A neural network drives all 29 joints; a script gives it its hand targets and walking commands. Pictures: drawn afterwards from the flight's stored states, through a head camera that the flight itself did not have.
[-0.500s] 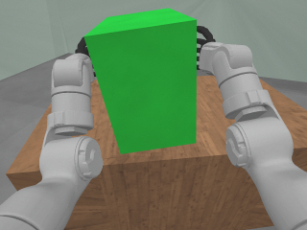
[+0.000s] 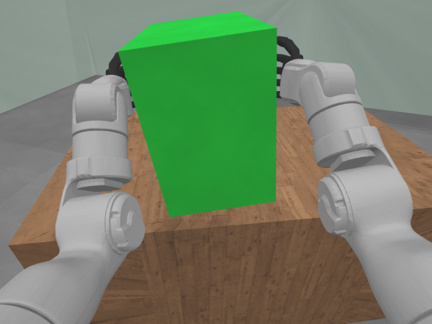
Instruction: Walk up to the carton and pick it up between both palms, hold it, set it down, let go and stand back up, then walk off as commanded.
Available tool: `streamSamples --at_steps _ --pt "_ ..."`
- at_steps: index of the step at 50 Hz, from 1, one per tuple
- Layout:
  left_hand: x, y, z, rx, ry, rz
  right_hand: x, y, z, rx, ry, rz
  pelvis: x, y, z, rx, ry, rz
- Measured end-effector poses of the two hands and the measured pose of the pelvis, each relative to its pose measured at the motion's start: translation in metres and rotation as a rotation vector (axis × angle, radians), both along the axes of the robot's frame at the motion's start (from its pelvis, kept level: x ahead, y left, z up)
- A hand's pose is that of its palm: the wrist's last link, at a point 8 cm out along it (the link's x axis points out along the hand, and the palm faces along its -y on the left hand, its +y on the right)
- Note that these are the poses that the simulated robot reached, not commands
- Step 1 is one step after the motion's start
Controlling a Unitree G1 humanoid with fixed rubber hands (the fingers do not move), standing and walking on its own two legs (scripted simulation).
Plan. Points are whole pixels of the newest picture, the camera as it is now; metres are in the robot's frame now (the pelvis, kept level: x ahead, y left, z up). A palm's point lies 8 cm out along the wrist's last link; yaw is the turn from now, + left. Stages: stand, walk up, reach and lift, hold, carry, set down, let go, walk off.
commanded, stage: hold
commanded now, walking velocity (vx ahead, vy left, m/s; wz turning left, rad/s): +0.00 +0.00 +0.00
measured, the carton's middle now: (207, 103) +0.43 -0.01 +0.28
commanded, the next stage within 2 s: set down in 1.88 s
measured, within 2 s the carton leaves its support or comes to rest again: neither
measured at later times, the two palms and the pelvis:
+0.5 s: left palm (118, 91) +0.37 +0.14 +0.32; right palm (289, 77) +0.36 -0.14 +0.35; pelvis +0.00 +0.00 +0.00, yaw +0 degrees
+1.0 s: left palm (118, 91) +0.37 +0.14 +0.32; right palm (289, 77) +0.36 -0.14 +0.35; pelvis +0.00 +0.00 +0.00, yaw +0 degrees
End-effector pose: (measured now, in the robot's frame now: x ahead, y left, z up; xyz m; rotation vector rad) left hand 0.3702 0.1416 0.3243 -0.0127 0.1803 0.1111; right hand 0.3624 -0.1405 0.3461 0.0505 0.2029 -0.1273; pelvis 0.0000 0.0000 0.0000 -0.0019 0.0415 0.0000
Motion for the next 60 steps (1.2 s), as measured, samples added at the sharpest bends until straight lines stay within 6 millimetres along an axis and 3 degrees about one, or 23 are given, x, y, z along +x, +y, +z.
streamSamples --at_steps 60 --pt "0.0020 0.0004 -0.0017 0.002 0.002 0.001 0.0023 0.0004 -0.0012 0.000 0.002 0.001 0.0002 -0.0002 0.0000 0.000 0.000 0.001"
